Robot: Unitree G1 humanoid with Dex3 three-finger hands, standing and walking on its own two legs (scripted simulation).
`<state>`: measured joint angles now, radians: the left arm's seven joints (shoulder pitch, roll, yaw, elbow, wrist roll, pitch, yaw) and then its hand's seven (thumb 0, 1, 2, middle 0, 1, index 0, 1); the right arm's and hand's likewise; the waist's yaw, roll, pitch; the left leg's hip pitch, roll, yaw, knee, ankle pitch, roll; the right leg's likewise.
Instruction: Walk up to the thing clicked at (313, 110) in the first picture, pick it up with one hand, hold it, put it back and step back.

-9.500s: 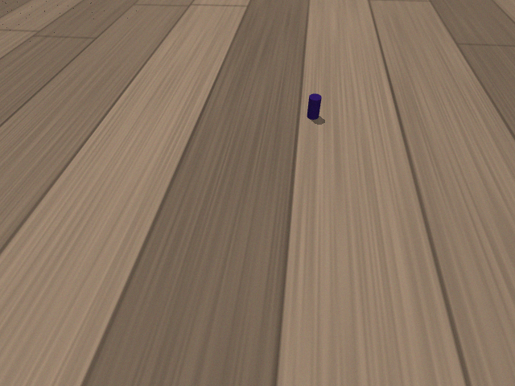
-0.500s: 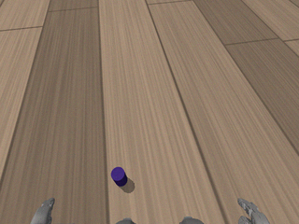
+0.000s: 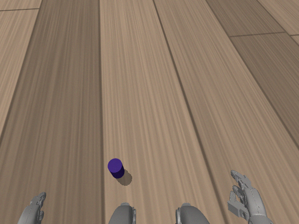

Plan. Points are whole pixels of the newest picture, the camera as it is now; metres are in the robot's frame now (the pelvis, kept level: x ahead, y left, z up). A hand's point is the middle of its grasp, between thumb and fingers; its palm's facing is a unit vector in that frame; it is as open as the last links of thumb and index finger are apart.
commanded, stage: go down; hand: left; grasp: from the side
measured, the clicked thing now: (116, 168) +0.42 +0.20 -0.62
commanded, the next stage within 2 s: none
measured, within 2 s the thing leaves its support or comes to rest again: neither
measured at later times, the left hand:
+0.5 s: hand (60, 184) +0.26 +0.32 -0.20, palm faces +0.11 -0.97 -0.22, open 17.3 cm
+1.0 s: hand (60, 175) +0.31 +0.35 -0.27, palm faces +0.13 -0.98 -0.14, open 17.3 cm
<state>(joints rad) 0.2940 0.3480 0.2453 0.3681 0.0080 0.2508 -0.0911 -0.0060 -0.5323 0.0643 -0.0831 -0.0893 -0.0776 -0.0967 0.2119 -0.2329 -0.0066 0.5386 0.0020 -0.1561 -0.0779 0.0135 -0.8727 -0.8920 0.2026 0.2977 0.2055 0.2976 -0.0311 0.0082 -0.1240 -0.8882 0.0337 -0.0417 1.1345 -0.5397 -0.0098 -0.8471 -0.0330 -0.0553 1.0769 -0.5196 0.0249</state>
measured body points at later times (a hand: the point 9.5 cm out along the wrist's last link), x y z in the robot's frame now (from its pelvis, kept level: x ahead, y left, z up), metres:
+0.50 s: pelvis -0.05 +0.00 -0.14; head +0.12 +0.02 +0.28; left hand +0.25 +0.37 -0.19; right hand +0.12 -0.27 -0.24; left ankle +0.00 +0.12 -0.66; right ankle +0.00 -0.14 -0.66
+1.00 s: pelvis -0.08 +0.00 -0.24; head +0.12 +0.03 +0.16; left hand +0.29 +0.41 -0.26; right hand +0.06 -0.29 -0.35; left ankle +0.00 +0.12 -0.66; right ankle +0.00 -0.14 -0.66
